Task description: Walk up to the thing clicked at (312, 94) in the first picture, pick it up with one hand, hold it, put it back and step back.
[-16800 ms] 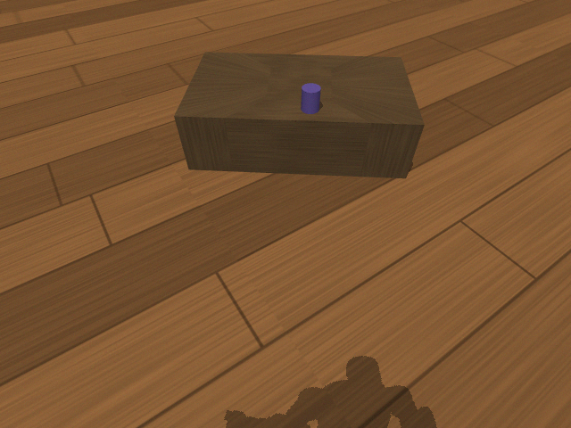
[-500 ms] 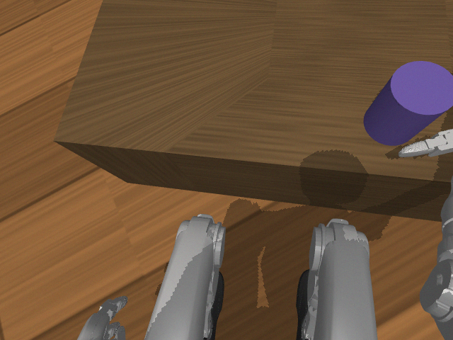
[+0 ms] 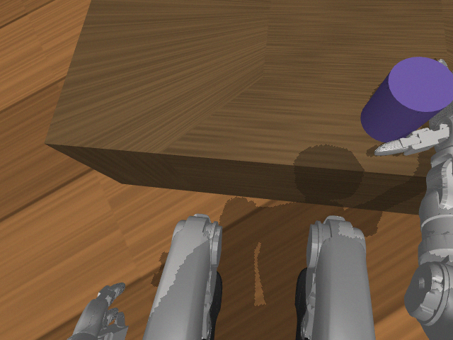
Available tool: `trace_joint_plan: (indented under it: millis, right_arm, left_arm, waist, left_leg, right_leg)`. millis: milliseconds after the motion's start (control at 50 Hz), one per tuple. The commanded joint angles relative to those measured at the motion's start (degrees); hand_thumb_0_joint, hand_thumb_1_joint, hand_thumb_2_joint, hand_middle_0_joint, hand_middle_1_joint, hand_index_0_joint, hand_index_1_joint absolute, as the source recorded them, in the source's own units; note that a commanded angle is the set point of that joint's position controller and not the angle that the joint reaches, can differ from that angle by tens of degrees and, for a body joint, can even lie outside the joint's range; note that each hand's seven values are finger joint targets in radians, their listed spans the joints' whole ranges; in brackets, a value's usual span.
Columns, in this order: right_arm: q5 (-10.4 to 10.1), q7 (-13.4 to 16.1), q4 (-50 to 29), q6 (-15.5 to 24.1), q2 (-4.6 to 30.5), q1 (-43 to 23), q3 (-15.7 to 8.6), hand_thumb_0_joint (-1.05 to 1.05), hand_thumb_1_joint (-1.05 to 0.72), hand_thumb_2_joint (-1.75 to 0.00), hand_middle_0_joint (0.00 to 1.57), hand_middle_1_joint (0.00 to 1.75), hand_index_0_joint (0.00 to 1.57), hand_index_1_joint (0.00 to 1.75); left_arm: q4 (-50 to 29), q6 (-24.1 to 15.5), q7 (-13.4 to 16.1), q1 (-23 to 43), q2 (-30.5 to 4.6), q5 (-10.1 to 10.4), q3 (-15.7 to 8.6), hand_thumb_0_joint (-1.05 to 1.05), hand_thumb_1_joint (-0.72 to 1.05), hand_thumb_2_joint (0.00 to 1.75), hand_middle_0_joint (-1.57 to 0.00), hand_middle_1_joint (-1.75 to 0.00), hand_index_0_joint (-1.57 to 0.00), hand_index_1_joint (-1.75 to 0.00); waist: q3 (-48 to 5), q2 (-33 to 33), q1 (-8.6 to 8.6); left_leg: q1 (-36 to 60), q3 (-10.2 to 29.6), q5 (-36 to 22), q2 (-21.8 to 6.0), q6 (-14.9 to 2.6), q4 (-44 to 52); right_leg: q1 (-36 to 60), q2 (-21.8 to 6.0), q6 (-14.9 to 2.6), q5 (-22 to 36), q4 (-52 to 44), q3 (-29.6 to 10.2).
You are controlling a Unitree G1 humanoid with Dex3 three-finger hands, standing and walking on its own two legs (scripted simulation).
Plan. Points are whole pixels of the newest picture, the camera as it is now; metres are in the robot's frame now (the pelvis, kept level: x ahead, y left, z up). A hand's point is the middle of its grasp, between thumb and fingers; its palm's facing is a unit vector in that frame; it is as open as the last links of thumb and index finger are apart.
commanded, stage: close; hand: right
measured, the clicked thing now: (402, 103) +0.49 -0.25 -0.01
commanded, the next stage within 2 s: settle in 0.66 s
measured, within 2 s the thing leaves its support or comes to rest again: leaves its support in 1.18 s
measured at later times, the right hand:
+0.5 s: hand (415, 102) +0.48 -0.26 +0.01, palm faces +0.21 +0.98 -0.02, open 12.3 cm
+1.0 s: hand (413, 107) +0.47 -0.25 +0.01, palm faces +0.23 +0.97 -0.03, open 11.5 cm
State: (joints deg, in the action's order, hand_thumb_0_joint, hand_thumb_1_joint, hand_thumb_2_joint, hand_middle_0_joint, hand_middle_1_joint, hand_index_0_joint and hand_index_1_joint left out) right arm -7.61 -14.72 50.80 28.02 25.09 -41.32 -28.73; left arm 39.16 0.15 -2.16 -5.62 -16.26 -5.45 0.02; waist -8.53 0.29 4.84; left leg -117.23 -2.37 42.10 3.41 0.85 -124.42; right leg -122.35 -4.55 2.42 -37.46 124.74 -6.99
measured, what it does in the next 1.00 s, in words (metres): stands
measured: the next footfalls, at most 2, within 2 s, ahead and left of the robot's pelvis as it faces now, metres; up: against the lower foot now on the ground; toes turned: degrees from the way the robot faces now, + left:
none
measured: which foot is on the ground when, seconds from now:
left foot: down 0.00-1.00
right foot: down 0.00-1.00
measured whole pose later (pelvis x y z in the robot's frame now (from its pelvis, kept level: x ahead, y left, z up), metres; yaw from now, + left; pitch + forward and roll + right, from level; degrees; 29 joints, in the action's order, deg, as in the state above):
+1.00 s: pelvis +0.00 +0.00 +0.02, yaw -1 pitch +35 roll +4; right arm -6.2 -9.3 46.6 26.0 22.7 -39.1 -26.5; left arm 39.3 0.5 -2.0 -6.4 -15.6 -4.8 -1.3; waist -8.6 -0.1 5.0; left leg -114.5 -2.0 42.2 2.9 0.9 -121.3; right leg -119.7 -4.2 2.2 -37.4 121.5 -6.3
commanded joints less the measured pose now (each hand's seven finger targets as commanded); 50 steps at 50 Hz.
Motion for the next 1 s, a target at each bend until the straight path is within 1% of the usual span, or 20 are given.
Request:
trace_joint_plan:
  millis: [0,40,60,80,160,180,300,360,400,440,540,580,620,740,800,840,860,900,920,980]
  right_arm:
    - [-1.1,1.34,-12.56,3.86,12.82,-16.76,-0.89,0.0,0.45,-0.1,0.13,0.1,0.12,0.1]
    - [-0.78,1.82,-13.88,4.15,13.54,-17.37,-1.04,0.0,0.43,-0.08,0.29,0.17,0.28,0.17]
    - [-0.65,2.02,-14.59,4.39,14.06,-18.04,-0.72,0.0,0.44,-0.11,0.32,0.19,0.31,0.2]
    - [-0.63,1.91,-12.02,4.2,12.56,-17.73,0.06,0.0,0.43,-0.11,0.37,0.22,0.35,0.22]
    - [-0.99,2.02,-11.97,4.76,12.65,-18.94,-0.02,0.0,0.41,-0.16,0.47,0.3,0.46,0.3]
    - [-0.84,2.23,-12.76,4.73,14.54,-19.15,-1.25,0.0,0.39,-0.18,0.51,0.33,0.5,0.33]
    - [-0.2,2.55,-11.71,4.45,14.38,-20.76,-0.77,0.0,0.32,-0.29,0.77,0.51,0.76,0.51]
    - [-0.14,2.63,-9.39,3.71,11.2,-19.18,1.17,0.0,0.26,-0.35,0.86,0.59,0.85,0.59]
    - [-0.24,2.99,-13.38,3.96,14.48,-22.16,-0.4,0.0,0.21,-0.4,0.93,0.65,0.92,0.66]
    - [-0.27,2.95,-12.31,3.55,13.78,-20.77,0.09,0.0,0.15,-0.45,0.99,0.71,0.98,0.71]
    - [-0.3,2.97,-9.6,3.96,11.31,-18.56,1.3,0.0,-0.01,-0.72,1.1,0.94,1.1,0.94]
    - [-0.18,3.42,-13.09,4.36,12.47,-19.54,0.51,0.0,-0.02,-0.78,1.14,1.0,1.14,1.0]
    - [-0.31,3.54,-12.8,4.2,10.54,-19.65,1.56,0.0,-0.07,-0.86,1.18,1.06,1.18,1.06]
    - [-0.53,3.97,-13.43,4.2,10.11,-15.95,0.92,0.0,-0.17,-1.04,1.28,1.23,1.29,1.23]
    - [-0.28,4.33,-16.47,4.3,12.33,-16.76,-0.1,0.0,-0.19,-1.22,1.24,1.34,1.28,1.34]
    - [-0.44,4.35,-17.57,4.24,11.05,-18.02,0.85,0.0,-0.22,-1.25,1.26,1.36,1.29,1.36]
    - [-0.36,4.57,-18.58,4.11,12.32,-17.85,-0.15,0.0,-0.19,-1.24,1.27,1.37,1.3,1.37]
    - [-0.31,4.47,-19.99,3.91,10.7,-18.78,1.62,0.0,-0.16,-1.23,1.25,1.36,1.29,1.36]
    - [-0.17,4.87,-21.62,4.08,12.9,-19.48,0.19,0.0,-0.13,-1.22,1.25,1.35,1.29,1.35]
    - [-0.49,5.31,-24.99,3.6,12.74,-19.28,0.47,0.0,-0.11,-1.19,1.27,1.35,1.32,1.35]
  left_arm:
    - [-3.02,-0.59,0.83,-7.94,-11.04,0.47,-4.13,0.0,0.86,0.93,-0.2,-0.29,-0.18,-0.3]
    - [-3.14,-0.54,0.86,-8.13,-11.15,0.6,-4.24,0.0,0.91,0.9,-0.2,-0.3,-0.2,-0.3]
    - [-3.22,-0.51,0.85,-7.72,-11.13,0.6,-4.29,0.0,0.91,0.9,-0.2,-0.3,-0.2,-0.3]
    - [-2.73,-0.57,0.82,-8.34,-10.93,0.6,-4.31,0.0,0.91,0.9,-0.2,-0.3,-0.2,-0.3]
    - [-2.51,-0.65,0.95,-8.78,-10.75,0.46,-4.0,0.0,0.91,0.9,-0.2,-0.3,-0.2,-0.3]
    - [-2.68,-0.62,1.0,-8.96,-11.2,0.53,-4.1,0.0,0.9,0.9,-0.2,-0.3,-0.2,-0.3]
    - [-2.4,-0.28,0.95,-9.74,-11.38,0.43,-4.12,0.0,0.9,0.9,-0.19,-0.3,-0.2,-0.3]
    - [-2.14,-0.2,0.89,-9.98,-11.29,0.33,-4.3,0.0,0.9,0.91,-0.19,-0.3,-0.19,-0.3]
    - [-2.4,-0.19,1.07,-9.78,-11.46,0.54,-4.39,0.0,0.9,0.9,-0.19,-0.3,-0.19,-0.3]
    - [-2.34,-0.13,1.14,-9.91,-11.49,0.69,-4.67,0.0,0.9,0.9,-0.19,-0.3,-0.19,-0.3]
    - [-0.52,-0.29,1.02,-9.98,-11.43,0.39,-4.94,0.0,0.92,0.89,-0.19,-0.3,-0.2,-0.29]
    - [-1.99,-0.52,1.01,-10.04,-11.59,0.52,-5.08,0.0,0.92,0.89,-0.19,-0.3,-0.2,-0.29]
    - [-2.35,-0.52,0.92,-9.5,-11.57,0.56,-5.24,0.0,0.91,0.89,-0.19,-0.3,-0.2,-0.29]
    - [-2.06,-0.51,0.85,-10.09,-11.11,0.62,-5.24,0.0,0.92,0.88,-0.19,-0.29,-0.19,-0.29]
    - [-2.79,-0.29,0.87,-10.07,-11.11,0.85,-5.27,0.0,0.9,0.9,-0.2,-0.3,-0.2,-0.3]
    - [-2.75,-0.11,0.89,-9.66,-11.43,0.75,-5.78,0.0,0.9,0.9,-0.2,-0.3,-0.2,-0.3]
    - [-2.81,-0.18,0.94,-9.99,-11.44,0.81,-5.75,0.0,0.91,0.9,-0.2,-0.3,-0.2,-0.3]
    - [-2.88,-0.2,0.99,-9.45,-11.47,0.88,-5.84,0.0,0.91,0.9,-0.2,-0.3,-0.2,-0.3]
    - [-2.91,-0.18,1.03,-9.38,-11.41,0.87,-5.93,0.0,0.91,0.9,-0.2,-0.3,-0.2,-0.3]
    - [-3.37,-0.34,1.28,-9.05,-11.4,1.06,-5.97,0.0,0.91,0.89,-0.19,-0.3,-0.2,-0.3]
  waist:
    - [-36.76,-7.16,0.15]
    - [-36.66,-7.43,0.01]
    - [-36.71,-8.37,-0.51]
    - [-35.6,-7.04,0.75]
    - [-36.21,-6.44,0.91]
    - [-37.69,-6.81,0.3]
    - [-38.75,-8.21,0.65]
    - [-36.8,-7.07,1.49]
    - [-38.74,-7.97,0.83]
    - [-38.17,-7.13,0.99]
    - [-34.55,-7.86,0.62]
    - [-38.96,-7.73,0.45]
    - [-37.85,-8.74,0.76]
    - [-39.42,-7.6,0.08]
    - [-41.39,-7.65,-0.59]
    - [-41.45,-8.35,-0.12]
    - [-42.31,-8.03,-0.31]
    - [-41.65,-9.79,-0.16]
    - [-42.7,-10.67,-1.07]
    - [-45.5,-11.23,-1.27]
  left_leg:
    - [17.71,-2.79,-12.49,0.7,-2.99,16.39]
    - [17.39,-3.01,-11.54,0.58,-3.11,16.35]
    - [16.9,-2.7,-10.95,0.49,-3.24,16.52]
    - [17.52,-2.73,-11.6,0.42,-3.03,16.81]
    - [18.77,-2.38,-12.41,0.36,-2.83,16.88]
    - [18.51,-2.43,-12.47,0.42,-2.91,16.8]
    - [18.55,-2.66,-13.4,0.39,-3.1,16.38]
    - [19.0,-2.61,-13.22,0.42,-2.96,17.42]
    - [19.6,-2.32,-13.63,0.38,-2.98,17.34]
    - [20.52,-2.26,-12.98,0.34,-2.91,18.23]
    - [17.41,-2.41,-11.19,0.27,-3.22,17.53]
    - [19.9,-2.56,-13.53,0.19,-3.1,17.25]
    - [17.8,-2.74,-12.18,0.2,-3.4,17.13]
    - [20.18,-2.61,-16.42,0.24,-3.15,17.0]
    - [21.77,-2.34,-17.11,0.22,-3.12,17.26]
    - [22.27,-2.15,-16.29,0.09,-3.1,17.87]
    - [22.51,-2.22,-17.17,0.17,-2.97,18.05]
    - [21.52,-2.16,-14.88,0.03,-3.29,18.46]
    - [22.59,-1.95,-15.33,-0.02,-3.32,18.53]
    - [23.44,-1.99,-15.69,-0.04,-3.31,19.2]
  right_leg:
    - [27.91,0.88,-3.74,6.88,-13.08,3.69]
    - [28.5,0.98,-3.64,6.11,-14.03,3.63]
    - [28.63,1.03,-3.63,5.63,-13.94,3.93]
    - [27.75,1.08,-3.78,6.0,-13.65,3.79]
    - [26.76,1.01,-3.95,6.35,-13.01,3.89]
    - [28.44,0.95,-3.89,6.74,-13.12,3.85]
    - [29.64,1.04,-3.69,8.16,-13.35,3.72]
    - [28.94,1.02,-3.78,7.5,-13.56,3.82]
    - [29.12,1.01,-3.85,7.76,-13.52,3.86]
    - [28.93,1.04,-3.86,7.06,-13.97,4.08]
    - [27.87,1.14,-3.78,5.7,-14.09,3.94]
    - [30.25,1.11,-3.67,8.1,-14.14,3.9]
    - [30.52,1.14,-3.5,7.14,-14.64,3.75]
    - [31.65,1.17,-3.54,11.42,-14.03,3.88]
    - [32.8,1.12,-3.53,12.19,-14.42,4.02]
    - [32.67,1.19,-3.56,10.97,-14.94,4.05]
    - [33.98,1.09,-3.55,11.94,-14.89,4.0]
    - [34.56,1.23,-3.38,9.92,-16.38,4.0]
    - [35.49,1.18,-3.33,10.49,-16.53,4.16]
    - [38.88,1.23,-3.25,11.47,-17.82,3.94]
